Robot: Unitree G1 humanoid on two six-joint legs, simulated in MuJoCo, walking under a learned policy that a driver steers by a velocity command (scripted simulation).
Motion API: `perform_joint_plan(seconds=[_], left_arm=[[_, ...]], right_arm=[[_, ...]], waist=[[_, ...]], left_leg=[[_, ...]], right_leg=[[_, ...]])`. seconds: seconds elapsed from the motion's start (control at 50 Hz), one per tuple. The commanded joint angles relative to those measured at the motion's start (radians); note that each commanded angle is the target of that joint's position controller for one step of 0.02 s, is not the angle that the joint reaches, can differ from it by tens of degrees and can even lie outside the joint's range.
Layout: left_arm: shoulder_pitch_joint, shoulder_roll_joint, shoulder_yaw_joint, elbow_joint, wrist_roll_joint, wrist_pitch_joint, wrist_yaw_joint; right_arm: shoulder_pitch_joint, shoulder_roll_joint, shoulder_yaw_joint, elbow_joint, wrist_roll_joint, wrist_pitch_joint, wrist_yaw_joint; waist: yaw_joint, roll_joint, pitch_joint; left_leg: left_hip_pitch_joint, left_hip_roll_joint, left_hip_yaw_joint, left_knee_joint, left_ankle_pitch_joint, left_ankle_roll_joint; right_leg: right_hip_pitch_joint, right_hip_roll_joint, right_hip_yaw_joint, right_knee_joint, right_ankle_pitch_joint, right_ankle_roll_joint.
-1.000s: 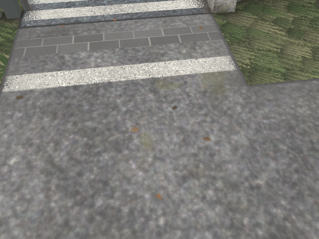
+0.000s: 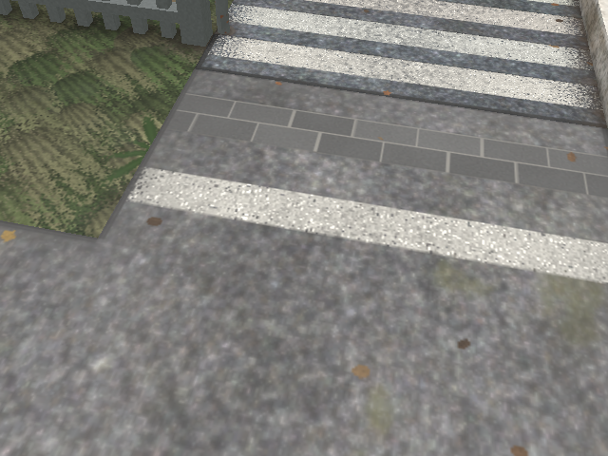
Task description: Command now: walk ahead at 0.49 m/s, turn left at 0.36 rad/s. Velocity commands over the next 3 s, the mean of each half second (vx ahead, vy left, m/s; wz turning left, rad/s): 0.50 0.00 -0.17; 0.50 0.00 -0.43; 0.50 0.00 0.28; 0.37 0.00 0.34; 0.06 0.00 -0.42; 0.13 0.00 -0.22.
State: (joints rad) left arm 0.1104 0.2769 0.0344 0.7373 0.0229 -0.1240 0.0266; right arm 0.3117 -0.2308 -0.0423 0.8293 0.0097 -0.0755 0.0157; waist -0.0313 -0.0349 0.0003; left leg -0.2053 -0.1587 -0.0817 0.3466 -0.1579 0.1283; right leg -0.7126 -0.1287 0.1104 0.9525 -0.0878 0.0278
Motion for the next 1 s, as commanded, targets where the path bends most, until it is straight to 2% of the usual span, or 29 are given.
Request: perform_joint_plan(seconds=[0.02, 0.06, 0.12, 0.18, 0.22, 0.24, 0.26, 0.28, 0.3, 0.32, 0.34, 0.36, 0.38, 0.42, 0.46, 0.52, 0.58, 0.68, 0.72, 0.74, 0.76, 0.78, 0.8, 0.82, 0.84, 0.86, 0.88, 0.92, 1.0], left_arm=[[-0.011, 0.021, -0.001, -0.047, -0.005, 0.001, 0.004], [-0.073, 0.022, -0.004, -0.058, -0.018, -0.004, -0.008], [-0.164, 0.05, -0.003, -0.101, -0.028, -0.014, -0.03], [-0.193, 0.06, -0.005, -0.139, -0.034, -0.025, -0.06], [-0.116, 0.072, 0.001, -0.132, -0.038, -0.024, -0.07], [-0.015, 0.09, 0.014, -0.105, -0.037, -0.022, -0.07], [0.149, 0.131, 0.035, -0.063, -0.035, -0.018, -0.066], [0.314, 0.215, 0.057, -0.045, -0.021, -0.013, -0.058], [0.359, 0.234, 0.066, -0.023, -0.03, -0.002, -0.062], [0.348, 0.148, 0.047, -0.029, -0.042, 0.007, -0.055], [0.264, 0.129, 0.042, -0.053, -0.038, 0.017, -0.05], [0.212, 0.124, 0.04, -0.073, -0.029, 0.023, -0.05], [0.185, 0.113, 0.036, -0.088, -0.025, 0.026, -0.053], [0.161, 0.106, 0.036, -0.103, -0.027, 0.027, -0.055], [0.171, 0.117, 0.041, -0.099, -0.036, 0.025, -0.049], [0.223, 0.144, 0.052, -0.078, -0.043, 0.036, -0.028], [0.278, 0.148, 0.055, -0.057, -0.049, 0.049, -0.016], [0.307, 0.145, 0.059, -0.042, -0.057, 0.069, -0.007], [0.276, 0.147, 0.063, -0.049, -0.052, 0.08, -0.003], [0.252, 0.13, 0.057, -0.06, -0.05, 0.082, -0.004], [0.222, 0.086, 0.04, -0.082, -0.038, 0.078, -0.011], [0.329, 0.015, 0.018, -0.094, -0.037, 0.068, -0.012], [0.414, 0.043, 0.013, -0.093, -0.058, 0.058, -0.012], [0.359, 0.124, 0.032, -0.069, -0.066, 0.06, -0.013], [0.264, 0.14, 0.037, -0.08, -0.054, 0.065, -0.015], [0.207, 0.121, 0.036, -0.094, -0.04, 0.063, -0.018], [0.185, 0.107, 0.038, -0.101, -0.033, 0.062, -0.021], [0.203, 0.065, 0.029, -0.098, -0.038, 0.064, -0.029], [0.104, 0.034, 0.011, -0.131, -0.02, 0.053, -0.031]], right_arm=[[0.01, -0.139, -0.032, -0.059, 0.01, -0.016, -0.019], [0.052, -0.146, -0.03, -0.041, 0.011, -0.019, -0.017], [0.101, -0.159, -0.028, -0.019, 0.004, -0.019, -0.016], [0.123, -0.172, -0.029, -0.002, -0.008, -0.005, -0.022], [0.078, -0.184, -0.028, -0.009, -0.009, 0.003, -0.023], [0.048, -0.193, -0.027, -0.018, -0.011, 0.006, -0.022], [0.021, -0.191, -0.021, -0.033, -0.017, 0.007, -0.022], [0.048, -0.148, -0.003, -0.062, -0.029, -0.007, -0.02], [0.147, -0.076, 0.02, -0.049, -0.029, -0.032, -0.006], [0.069, -0.17, 0.004, -0.069, -0.008, -0.054, 0.003], [-0.032, -0.191, -0.002, -0.099, 0.009, -0.068, 0.008], [-0.078, -0.179, 0.001, -0.111, -0.006, -0.074, 0.005], [-0.082, -0.171, -0.005, -0.117, -0.022, -0.072, 0.001], [-0.049, -0.15, -0.009, -0.13, -0.03, -0.057, -0.007], [-0.055, -0.132, -0.008, -0.141, -0.034, -0.041, -0.017], [-0.184, -0.105, 0.001, -0.186, -0.032, -0.035, -0.025], [-0.294, -0.088, 0.007, -0.211, -0.023, -0.042, -0.017], [-0.375, -0.135, -0.013, -0.246, -0.008, -0.061, -0.002], [-0.317, -0.16, -0.028, -0.235, -0.004, -0.071, -0.003], [-0.229, -0.181, -0.042, -0.215, -0.008, -0.075, -0.009], [-0.085, -0.221, -0.058, -0.198, -0.023, -0.077, -0.017], [0.056, -0.296, -0.077, -0.184, -0.038, -0.067, -0.026], [0.093, -0.27, -0.076, -0.149, -0.014, -0.056, -0.016], [0.048, -0.183, -0.057, -0.162, -0.003, -0.052, -0.016], [0.003, -0.148, -0.045, -0.165, -0.005, -0.045, -0.014], [-0.036, -0.134, -0.037, -0.16, -0.011, -0.041, -0.009], [-0.058, -0.119, -0.03, -0.153, -0.017, -0.042, -0.005], [-0.067, -0.119, -0.03, -0.137, -0.018, -0.047, 0.001], [-0.038, -0.172, -0.042, -0.099, -0.002, -0.048, 0.001]], waist=[[-0.009, 0.1, 0.0], [-0.052, 0.113, 0.001], [-0.094, 0.107, 0.023], [-0.088, 0.11, 0.027], [-0.033, 0.124, -0.011], [0.025, 0.124, -0.078], [0.106, 0.101, -0.176], [0.142, -0.043, -0.311], [0.101, -0.266, -0.366], [0.125, -0.166, -0.275], [0.116, -0.074, -0.126], [0.092, 0.029, -0.066], [0.059, 0.069, -0.034], [0.014, 0.022, -0.041], [0.006, -0.009, -0.04], [0.041, -0.024, -0.016], [0.083, -0.053, -0.021], [0.092, -0.07, -0.013], [0.054, -0.099, -0.024], [0.006, -0.095, -0.071], [-0.065, -0.05, -0.196], [-0.056, 0.158, -0.344], [-0.029, 0.367, -0.373], [-0.044, 0.222, -0.221], [-0.045, 0.12, -0.104], [-0.025, 0.077, -0.025], [-0.001, 0.087, 0.008], [0.03, 0.125, 0.01], [0.017, 0.106, 0.013]], left_leg=[[-0.111, 0.208, -0.135, -0.128, 0.141, 0.119], [-0.041, 0.242, -0.149, -0.119, 0.102, 0.107], [0.146, 0.326, -0.207, -0.074, 0.126, 0.112], [0.314, 0.387, -0.213, -0.016, 0.288, 0.095], [0.306, 0.371, -0.155, 0.053, 0.535, 0.065], [0.268, 0.336, -0.106, 0.147, 0.73, 0.048], [0.174, 0.287, -0.055, 0.328, 0.797, 0.017], [-0.113, 0.191, 0.006, 0.663, 0.501, -0.04], [-0.442, 0.061, 0.014, 0.919, -0.321, -0.094], [-0.576, 0.122, -0.072, 0.99, -0.328, -0.078], [-0.62, 0.162, -0.049, 0.972, -0.237, -0.075], [-0.593, 0.192, -0.029, 0.915, -0.176, -0.079], [-0.552, 0.216, -0.023, 0.85, -0.142, -0.09], [-0.48, 0.235, -0.014, 0.766, -0.118, -0.12], [-0.462, 0.229, 0.011, 0.691, -0.087, -0.154], [-0.434, 0.201, 0.03, 0.474, 0.076, -0.181], [-0.351, 0.156, 0.033, 0.278, 0.226, -0.175], [-0.304, 0.129, -0.013, 0.132, 0.169, -0.144], [-0.21, 0.129, -0.007, 0.091, 0.101, -0.114], [-0.07, 0.141, 0.004, 0.045, 0.118, -0.084], [0.185, 0.262, -0.085, 0.084, 0.115, -0.023], [0.554, 0.481, -0.402, 0.099, 0.08, 0.112], [0.615, 0.601, -0.722, 0.009, -0.136, 0.198], [0.481, 0.558, -0.644, -0.03, -0.262, 0.159], [0.339, 0.504, -0.488, -0.047, -0.228, 0.116], [0.21, 0.454, -0.391, -0.084, -0.133, 0.102], [0.132, 0.416, -0.322, -0.112, -0.062, 0.093], [0.049, 0.374, -0.23, -0.155, 0.038, 0.097], [0.032, 0.362, -0.126, -0.19, 0.214, 0.118]], right_leg=[[0.139, 0.052, -0.078, -0.245, 0.197, 0.013], [0.142, 0.059, -0.088, -0.329, 0.25, 0.003], [0.023, 0.054, -0.076, -0.38, 0.179, -0.04], [-0.06, 0.071, -0.084, -0.402, 0.025, -0.096], [0.083, 0.115, -0.122, -0.43, -0.043, -0.134], [0.263, 0.161, -0.159, -0.454, -0.01, -0.158], [0.509, 0.145, -0.113, -0.456, 0.06, -0.201], [0.863, -0.058, 0.196, -0.464, 0.082, -0.318], [1.102, -0.215, 0.593, -0.572, -0.055, -0.423], [1.074, -0.194, 0.625, -0.632, -0.211, -0.376], [0.928, -0.165, 0.492, -0.655, -0.151, -0.339], [0.801, -0.125, 0.403, -0.676, -0.032, -0.324], [0.716, -0.089, 0.346, -0.696, 0.08, -0.316], [0.627, -0.04, 0.28, -0.726, 0.188, -0.317], [0.561, -0.013, 0.216, -0.732, 0.275, -0.319], [0.491, 0.034, 0.161, -0.729, 0.275, -0.286], [0.477, 0.06, 0.167, -0.7, 0.197, -0.239], [0.601, 0.007, 0.314, -0.615, 0.093, -0.219], [0.62, 0.002, 0.351, -0.556, 0.141, -0.205], [0.6, 0.043, 0.329, -0.473, 0.205, -0.182], [0.496, 0.089, 0.271, -0.262, 0.164, -0.15], [0.199, 0.224, 0.129, 0.054, -0.17, -0.08], [-0.014, 0.214, 0.087, 0.249, -0.514, -0.061], [-0.078, 0.155, 0.105, 0.332, -0.438, -0.052], [-0.072, 0.121, 0.064, 0.332, -0.351, -0.048], [-0.051, 0.098, 0.043, 0.286, -0.299, -0.045], [-0.021, 0.071, 0.034, 0.238, -0.263, -0.047], [0.042, 0.053, -0.003, 0.181, -0.229, -0.046], [0.041, 0.024, -0.049, -0.027, -0.091, -0.03]])
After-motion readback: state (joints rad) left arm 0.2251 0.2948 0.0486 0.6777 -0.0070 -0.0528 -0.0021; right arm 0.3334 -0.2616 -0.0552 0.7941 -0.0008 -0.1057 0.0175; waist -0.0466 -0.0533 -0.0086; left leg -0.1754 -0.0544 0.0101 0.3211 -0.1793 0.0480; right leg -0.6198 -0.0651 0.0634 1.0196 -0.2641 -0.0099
